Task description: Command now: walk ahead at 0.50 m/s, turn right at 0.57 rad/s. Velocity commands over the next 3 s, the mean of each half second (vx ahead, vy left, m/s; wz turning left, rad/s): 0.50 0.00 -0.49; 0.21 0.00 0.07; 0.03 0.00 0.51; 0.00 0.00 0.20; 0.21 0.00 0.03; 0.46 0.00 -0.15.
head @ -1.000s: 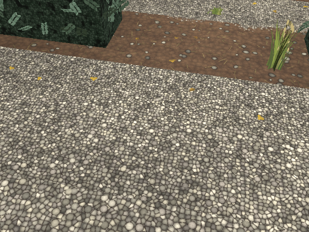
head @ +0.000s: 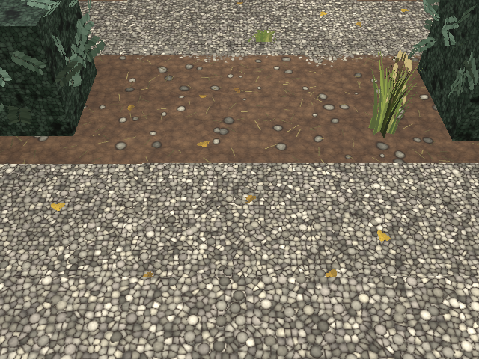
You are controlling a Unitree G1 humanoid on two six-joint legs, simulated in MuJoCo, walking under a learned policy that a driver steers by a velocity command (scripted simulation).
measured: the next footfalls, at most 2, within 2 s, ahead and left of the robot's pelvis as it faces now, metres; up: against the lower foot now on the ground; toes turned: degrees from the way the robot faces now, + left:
left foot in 0.34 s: +0.32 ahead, +0.13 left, -0.18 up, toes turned -9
right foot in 0.72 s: +0.55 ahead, -0.16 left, -0.18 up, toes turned -18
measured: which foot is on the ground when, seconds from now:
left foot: up 0.00-0.32, down 0.34-0.76, up 0.78-1.00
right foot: down 0.00-0.36, up 0.38-0.70, down 0.72-1.00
